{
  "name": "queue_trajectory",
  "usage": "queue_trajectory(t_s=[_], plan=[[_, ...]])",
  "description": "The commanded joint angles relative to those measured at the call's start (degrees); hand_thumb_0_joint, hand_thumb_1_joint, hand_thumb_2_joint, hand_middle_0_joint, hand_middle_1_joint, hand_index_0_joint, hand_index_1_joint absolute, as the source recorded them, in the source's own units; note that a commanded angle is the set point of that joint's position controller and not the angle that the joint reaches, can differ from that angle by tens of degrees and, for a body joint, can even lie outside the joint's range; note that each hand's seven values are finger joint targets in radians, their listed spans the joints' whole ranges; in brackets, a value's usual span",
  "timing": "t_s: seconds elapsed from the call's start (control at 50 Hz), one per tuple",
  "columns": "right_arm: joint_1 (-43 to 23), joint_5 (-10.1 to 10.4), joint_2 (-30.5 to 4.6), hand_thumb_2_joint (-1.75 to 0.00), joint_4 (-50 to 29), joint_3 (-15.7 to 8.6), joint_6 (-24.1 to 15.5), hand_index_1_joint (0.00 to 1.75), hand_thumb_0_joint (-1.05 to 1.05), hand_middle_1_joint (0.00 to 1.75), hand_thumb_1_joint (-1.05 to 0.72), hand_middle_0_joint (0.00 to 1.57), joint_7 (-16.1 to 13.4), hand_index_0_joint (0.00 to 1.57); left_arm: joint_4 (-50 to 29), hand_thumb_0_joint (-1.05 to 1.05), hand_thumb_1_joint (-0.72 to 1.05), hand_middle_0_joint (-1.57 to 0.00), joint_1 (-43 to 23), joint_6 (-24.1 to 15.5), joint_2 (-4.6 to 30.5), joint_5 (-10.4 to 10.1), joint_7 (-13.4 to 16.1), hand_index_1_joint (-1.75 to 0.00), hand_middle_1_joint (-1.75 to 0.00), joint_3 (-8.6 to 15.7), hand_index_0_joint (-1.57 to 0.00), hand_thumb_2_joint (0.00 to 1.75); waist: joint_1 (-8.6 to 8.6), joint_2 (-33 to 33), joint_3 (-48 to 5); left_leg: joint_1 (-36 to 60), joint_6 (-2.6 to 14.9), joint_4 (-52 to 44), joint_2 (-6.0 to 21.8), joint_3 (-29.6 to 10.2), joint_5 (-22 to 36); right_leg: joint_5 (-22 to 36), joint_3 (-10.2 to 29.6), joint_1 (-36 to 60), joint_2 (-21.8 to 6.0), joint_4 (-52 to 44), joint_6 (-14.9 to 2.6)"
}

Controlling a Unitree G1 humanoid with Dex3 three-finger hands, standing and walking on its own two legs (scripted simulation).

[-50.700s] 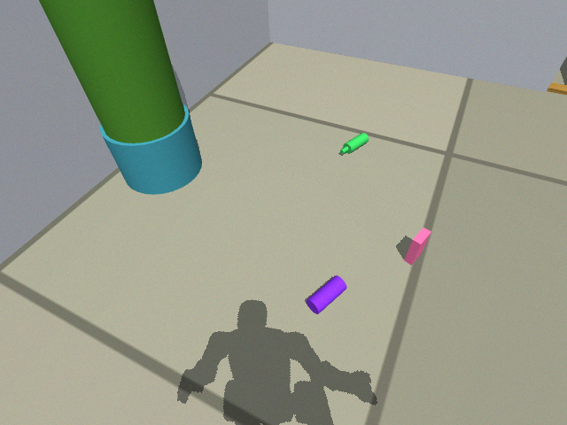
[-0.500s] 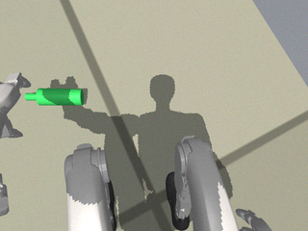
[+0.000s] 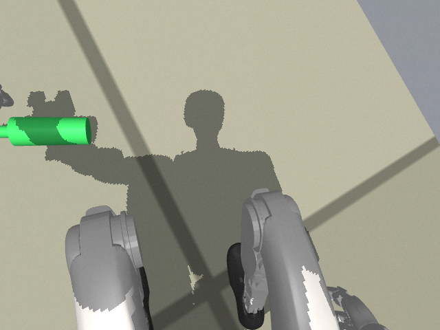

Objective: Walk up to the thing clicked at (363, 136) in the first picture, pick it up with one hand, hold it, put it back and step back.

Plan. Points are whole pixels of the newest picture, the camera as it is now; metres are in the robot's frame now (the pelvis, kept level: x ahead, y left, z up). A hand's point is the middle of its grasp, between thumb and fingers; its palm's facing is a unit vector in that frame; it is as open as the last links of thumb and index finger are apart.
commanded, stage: rise first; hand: left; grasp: from above
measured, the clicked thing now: (41, 131) +0.50 +0.36 -0.30
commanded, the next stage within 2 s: none
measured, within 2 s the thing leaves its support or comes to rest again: neither
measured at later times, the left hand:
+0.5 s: hand out of the picture +0.44 +0.38 -0.17, palm faces -0.46 -0.07 -0.88, open 14.2 cm
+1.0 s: hand (0, 135) +0.45 +0.38 -0.18, palm faces -0.46 -0.07 -0.89, open 14.2 cm
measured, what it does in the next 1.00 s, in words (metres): stands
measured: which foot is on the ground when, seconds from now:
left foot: down 0.00-1.00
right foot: down 0.00-1.00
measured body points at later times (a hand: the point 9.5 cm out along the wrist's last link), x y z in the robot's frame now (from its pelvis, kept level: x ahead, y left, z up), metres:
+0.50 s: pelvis +0.00 +0.00 -0.02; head +0.24 +0.10 +0.35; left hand +0.46 +0.38 -0.12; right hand +0.08 -0.27 -0.11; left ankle +0.08 +0.14 -0.30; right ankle +0.10 -0.13 -0.30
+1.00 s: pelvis +0.00 +0.00 -0.02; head +0.25 +0.11 +0.34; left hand +0.47 +0.38 -0.13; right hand +0.08 -0.27 -0.11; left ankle +0.08 +0.14 -0.30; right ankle +0.10 -0.13 -0.30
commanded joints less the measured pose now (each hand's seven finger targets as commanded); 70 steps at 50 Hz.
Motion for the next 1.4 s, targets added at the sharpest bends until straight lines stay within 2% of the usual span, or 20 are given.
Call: queue_trajectory(t_s=[0.0, 0.14, 0.18, 0.24, 0.28, 0.48, 0.58, 0.64, 0.74, 0.88, 0.92, 0.96, 1.02, 1.06, 1.14, 1.2, 1.22, 1.28, 1.3, 1.38], plan=[[10.8, -0.5, -15.7, -0.91, -0.8, -4.3, 1.0, 0.30, 0.00, 0.30, -0.91, 0.20, -0.5, 0.20, -8.9, 0.00, -0.57, -0.05, -16.0, -1.0, 19.5, -0.3, 3.1, -0.99, -0.99, 3.9, -0.05, 1.02, 0.16, 22.3, -39.8, 37.5, 1.44, -12.5, -0.8, 5.6, 11.9, 13.3, -5.3, 10.0, 2.2, -12.8, -4.44], [10.2, -1.2, -15.6, -0.91, -0.9, -3.0, 1.3, 0.30, 0.00, 0.30, -0.91, 0.20, -0.6, 0.20, -5.8, 0.00, -0.55, -0.05, -16.6, -1.4, 20.5, 0.8, 4.8, -1.01, -1.02, 3.8, -0.06, 1.00, -0.48, 20.9, -38.2, 34.8, 1.82, -10.5, -0.9, 5.9, 10.9, 13.0, -5.2, 9.9, 2.4, -12.5, -4.20], [10.4, -1.1, -15.8, -0.91, -1.0, -2.8, 1.3, 0.30, 0.00, 0.30, -0.91, 0.20, -0.6, 0.20, -4.9, 0.00, -0.56, -0.05, -17.7, -1.2, 20.1, 0.9, 5.0, -1.01, -1.02, 3.3, -0.05, 1.01, -1.27, 21.0, -37.9, 34.3, 1.73, -10.4, -0.8, 5.7, 10.5, 12.7, -5.4, 9.4, 2.5, -12.3, -4.23], [10.1, -1.3, -15.9, -0.91, -1.1, -2.5, 1.0, 0.30, 0.00, 0.30, -0.91, 0.20, -0.7, 0.20, -4.4, 0.00, -0.55, -0.05, -18.0, -0.4, 21.2, 1.1, 5.5, -1.02, -1.03, 3.4, -0.06, 1.00, -0.75, 22.4, -36.8, 33.7, 1.53, -10.7, -0.9, 5.9, 8.9, 11.5, -5.5, 9.1, 2.5, -12.3, -4.36], [10.6, -1.4, -16.1, -0.91, -1.2, -2.3, 0.9, 0.30, 0.00, 0.30, -0.91, 0.20, -0.7, 0.20, -4.7, 0.00, -0.55, -0.05, -19.0, -0.2, 21.5, 1.1, 5.4, -1.02, -1.03, 3.2, -0.06, 1.00, -1.61, 22.4, -37.2, 33.7, 1.56, -10.2, -0.9, 5.7, 9.2, 11.9, -5.6, 9.3, 2.4, -11.7, -4.36], [10.7, -1.1, -16.4, -0.91, -1.6, -1.8, 0.8, 0.30, 0.00, 0.30, -0.91, 0.20, -0.6, 0.20, -4.3, 0.00, -0.55, -0.05, -18.2, 0.3, 23.1, 0.1, 4.6, -1.02, -1.03, 3.9, -0.06, 1.00, -1.56, 22.5, -36.9, 32.7, 1.52, -9.6, -0.9, 5.4, 8.7, 11.8, -5.9, 9.3, 2.4, -11.4, -4.35], [11.1, -1.1, -16.3, -0.91, -1.6, -1.2, 0.7, 0.30, 0.00, 0.30, -0.92, 0.20, -0.5, 0.20, -3.9, 0.00, -0.59, -0.05, -17.8, 0.1, 22.5, 0.5, 4.3, -1.02, -1.02, 2.9, -0.05, 1.03, -2.32, 22.3, -36.7, 32.6, 1.72, -8.9, -0.9, 5.5, 10.6, 13.8, -5.6, 10.7, 2.5, -11.6, -4.11], [11.1, -1.0, -16.5, -0.91, -1.6, -1.3, 0.8, 0.30, 0.00, 0.30, -0.92, 0.20, -0.4, 0.20, -4.1, 0.00, -0.58, -0.06, -17.5, -0.1, 23.6, 0.1, 4.5, -1.02, -1.02, 4.0, -0.05, 1.02, -1.74, 22.0, -36.8, 32.3, 1.78, -8.6, -0.9, 5.5, 10.5, 13.6, -5.5, 11.2, 2.6, -12.0, -4.01], [11.0, -1.1, -16.6, -0.91, -1.5, -0.9, 0.6, 0.30, 0.00, 0.30, -0.92, 0.20, -0.2, 0.20, -3.9, 0.00, -0.58, -0.06, -18.6, -0.2, 22.3, 0.0, 4.8, -1.03, -1.02, 3.1, -0.05, 1.02, -2.96, 22.9, -36.1, 33.7, 1.63, -8.6, -0.8, 4.8, 11.7, 14.5, -6.1, 10.1, 2.5, -10.8, -4.10], [10.6, -1.3, -16.7, -0.91, -1.5, -0.5, 0.5, 0.30, 0.00, 0.30, -0.92, 0.20, 0.0, 0.20, -3.1, 0.00, -0.58, -0.06, -20.0, -0.1, 23.2, 1.0, 5.6, -1.02, -1.02, 2.9, -0.06, 1.02, -3.10, 23.3, -36.0, 32.4, 1.69, -8.3, -0.7, 5.2, 10.1, 13.7, -5.9, 10.6, 2.7, -11.6, -4.01], [11.0, -1.1, -16.7, -0.91, -1.8, -0.7, 0.3, 0.30, 0.00, 0.30, -0.92, 0.20, 0.0, 0.20, -2.8, 0.00, -0.57, -0.06, -20.6, 0.3, 22.6, 1.2, 5.6, -1.03, -1.03, 2.3, -0.06, 1.02, -3.75, 23.7, -35.6, 33.0, 1.54, -8.5, -0.7, 5.0, 10.0, 13.5, -6.1, 9.6, 2.7, -11.3, -4.12], [11.0, -1.0, -16.8, -0.91, -1.5, -0.9, 0.2, 0.30, 0.00, 0.30, -0.92, 0.20, 0.0, 0.20, -3.6, 0.00, -0.57, -0.06, -20.5, 0.5, 22.6, 1.2, 5.7, -1.02, -1.02, 2.5, -0.06, 1.02, -3.29, 23.9, -36.8, 33.3, 1.43, -8.8, -0.7, 4.9, 10.1, 13.8, -6.2, 10.1, 2.8, -11.3, -4.14], [11.3, -1.2, -16.8, -0.91, -1.7, -0.5, 0.1, 0.30, 0.00, 0.30, -0.92, 0.20, 0.1, 0.20, -2.6, 0.00, -0.57, -0.06, -20.1, 1.2, 21.7, 1.6, 5.8, -1.03, -1.03, 1.8, -0.06, 1.02, -3.78, 23.4, -35.8, 33.0, 1.55, -8.6, -0.7, 4.9, 10.8, 14.5, -6.3, 10.5, 2.7, -11.2, -4.05], [11.0, -0.8, -16.8, -0.91, -1.9, -0.5, -0.1, 0.30, 0.00, 0.30, -0.92, 0.20, 0.1, 0.20, -2.8, 0.00, -0.56, -0.06, -20.5, 1.5, 22.0, 0.9, 5.7, -1.02, -1.03, 2.0, -0.06, 1.01, -3.81, 23.8, -35.9, 33.0, 1.47, -8.7, -0.7, 4.9, 10.4, 14.2, -6.3, 10.1, 2.7, -11.0, -4.13], [10.6, -0.4, -16.9, -0.91, -2.4, -0.7, -0.2, 0.30, 0.00, 0.30, -0.92, 0.20, 0.1, 0.20, -3.1, 0.00, -0.55, -0.06, -19.1, 2.0, 22.3, 0.7, 5.4, -1.03, -1.03, 2.5, -0.07, 1.00, -2.73, 25.0, -36.3, 33.4, 1.19, -9.8, -0.8, 4.7, 9.6, 13.4, -6.6, 9.4, 2.7, -10.5, -4.42], [11.2, -0.4, -16.5, -0.91, -2.4, -0.4, -0.2, 0.30, 0.00, 0.30, -0.92, 0.20, 0.2, 0.20, -3.3, 0.00, -0.56, -0.07, -19.5, 1.9, 21.5, 0.9, 5.0, -1.03, -1.03, 1.5, -0.07, 1.00, -3.70, 23.7, -34.7, 31.3, 1.45, -9.3, -0.9, 5.0, 8.8, 13.3, -6.3, 10.2, 2.8, -11.5, -4.24], [11.0, -0.3, -16.9, -0.91, -2.4, -0.6, -0.3, 0.30, 0.00, 0.30, -0.92, 0.20, 0.1, 0.20, -4.2, 0.00, -0.56, -0.06, -19.7, 1.8, 22.7, 0.5, 5.2, -1.03, -1.03, 2.7, -0.07, 1.00, -3.15, 23.6, -35.5, 31.6, 1.49, -9.1, -0.9, 5.0, 9.1, 13.6, -6.2, 10.5, 2.7, -11.5, -4.16], [11.4, -0.5, -16.8, -0.91, -2.5, -0.8, -0.4, 0.30, 0.00, 0.30, -0.92, 0.20, 0.2, 0.20, -5.9, 0.00, -0.57, -0.06, -20.4, 1.6, 21.4, 0.4, 4.9, -1.03, -1.03, 1.9, -0.06, 1.01, -3.67, 24.5, -36.4, 32.9, 1.34, -9.6, -0.9, 4.9, 9.2, 13.6, -6.4, 10.7, 2.6, -11.4, -4.14], [11.4, -0.3, -16.9, -0.91, -2.3, -0.7, -0.3, 0.30, 0.00, 0.30, -0.92, 0.20, 0.2, 0.20, -5.1, 0.00, -0.58, -0.06, -19.7, 1.8, 22.2, 0.8, 4.7, -1.03, -1.03, 2.1, -0.06, 1.02, -3.13, 24.1, -36.2, 33.3, 1.44, -9.5, -0.9, 4.8, 9.5, 13.6, -6.3, 10.2, 2.7, -11.5, -4.14], [11.5, -0.2, -16.6, -0.91, -2.2, -0.8, -0.2, 0.30, 0.00, 0.30, -0.92, 0.20, 0.2, 0.20, -5.5, 0.00, -0.57, -0.07, -20.1, 1.5, 21.5, 0.2, 4.9, -1.02, -1.02, 1.9, -0.07, 1.01, -3.25, 24.0, -36.8, 32.2, 1.42, -9.3, -0.9, 5.1, 9.4, 13.8, -6.1, 10.9, 2.6, -11.8, -4.09]])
